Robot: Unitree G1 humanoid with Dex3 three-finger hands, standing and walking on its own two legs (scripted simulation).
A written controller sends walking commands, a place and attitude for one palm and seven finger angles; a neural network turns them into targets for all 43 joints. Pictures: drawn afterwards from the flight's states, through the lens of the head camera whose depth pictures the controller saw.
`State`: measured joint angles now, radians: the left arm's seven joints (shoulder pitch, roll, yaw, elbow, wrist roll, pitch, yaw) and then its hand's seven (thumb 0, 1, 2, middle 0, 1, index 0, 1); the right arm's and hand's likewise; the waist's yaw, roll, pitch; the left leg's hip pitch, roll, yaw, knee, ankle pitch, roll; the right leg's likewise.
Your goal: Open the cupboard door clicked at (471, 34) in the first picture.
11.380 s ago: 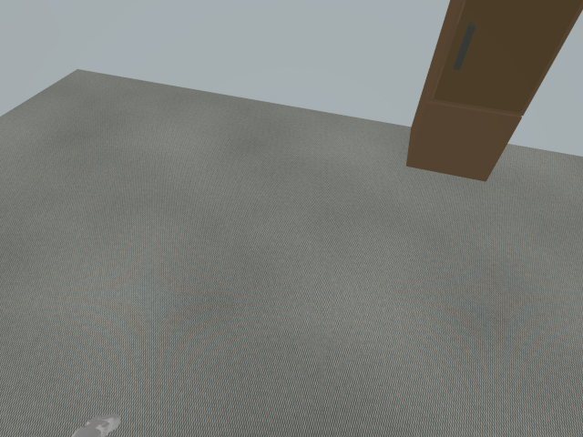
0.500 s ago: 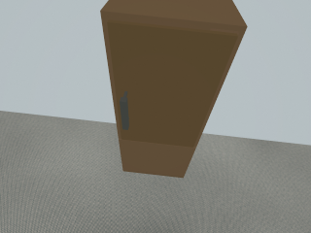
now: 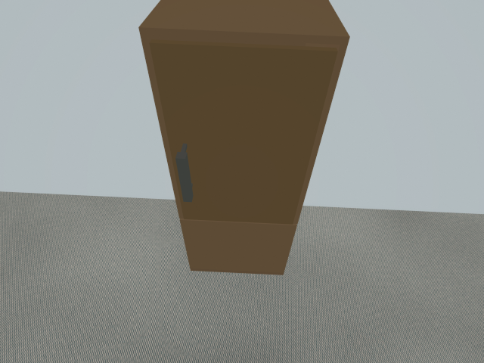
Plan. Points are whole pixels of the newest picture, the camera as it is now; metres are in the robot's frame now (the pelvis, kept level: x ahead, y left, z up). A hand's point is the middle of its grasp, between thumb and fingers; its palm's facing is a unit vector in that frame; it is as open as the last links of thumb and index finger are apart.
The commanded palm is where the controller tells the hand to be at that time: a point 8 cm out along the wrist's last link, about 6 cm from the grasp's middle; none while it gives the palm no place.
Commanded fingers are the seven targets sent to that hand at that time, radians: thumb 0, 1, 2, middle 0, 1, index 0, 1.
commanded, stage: come to a stop and stand still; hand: left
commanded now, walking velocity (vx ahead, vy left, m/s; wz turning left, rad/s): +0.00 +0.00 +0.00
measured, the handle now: (186, 173) +0.61 +0.18 -0.10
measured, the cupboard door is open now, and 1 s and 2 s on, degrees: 0 0 0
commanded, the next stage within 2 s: look again from close up in 0.26 s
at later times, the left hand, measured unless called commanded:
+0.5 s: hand out of the picture -0.04 +0.14 -0.18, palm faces +0.04 -0.99 -0.14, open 7.4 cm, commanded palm none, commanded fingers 0.00 0.90 0.90 -0.20 -0.30 -0.20 -0.30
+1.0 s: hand out of the picture +0.05 +0.18 -0.18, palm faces +0.07 -0.98 -0.18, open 7.4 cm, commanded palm +0.12 +0.23 -0.08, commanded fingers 0.00 0.83 0.87 -0.20 -0.34 -0.20 -0.34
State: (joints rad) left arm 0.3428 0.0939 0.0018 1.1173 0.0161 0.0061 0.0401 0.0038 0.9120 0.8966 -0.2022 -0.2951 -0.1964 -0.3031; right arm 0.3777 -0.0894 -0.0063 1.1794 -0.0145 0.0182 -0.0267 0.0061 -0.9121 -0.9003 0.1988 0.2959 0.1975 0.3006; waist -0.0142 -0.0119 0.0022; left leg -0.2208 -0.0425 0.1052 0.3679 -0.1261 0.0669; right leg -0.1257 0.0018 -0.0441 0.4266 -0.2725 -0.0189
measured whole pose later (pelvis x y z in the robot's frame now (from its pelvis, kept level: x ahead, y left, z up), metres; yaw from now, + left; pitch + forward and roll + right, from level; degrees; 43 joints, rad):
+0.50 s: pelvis +0.01 +0.00 -0.01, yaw +1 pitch +0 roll -2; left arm 0.40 0.09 -0.02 1.11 0.02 -0.04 0.04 0.00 0.91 0.90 -0.20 -0.30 -0.20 -0.30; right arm 0.33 -0.13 -0.01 1.08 -0.02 0.00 -0.01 0.02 -0.93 -0.90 0.20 0.30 0.20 0.30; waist -0.02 0.03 0.01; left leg -0.33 -0.01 0.06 0.56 -0.22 0.07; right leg -0.17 0.04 -0.08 0.49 -0.32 -0.03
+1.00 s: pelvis +0.03 +0.01 -0.01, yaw +1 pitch +0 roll -1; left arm 0.35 0.16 0.00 0.90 -0.02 0.04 0.05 0.01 0.91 0.90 -0.20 -0.30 -0.20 -0.30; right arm 0.28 -0.17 0.02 1.04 0.00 -0.03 -0.02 0.01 -0.92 -0.90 0.20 0.30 0.20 0.30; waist 0.00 -0.02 0.01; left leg -0.27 -0.04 0.09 0.50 -0.23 0.08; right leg -0.13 0.00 -0.05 0.47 -0.34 -0.01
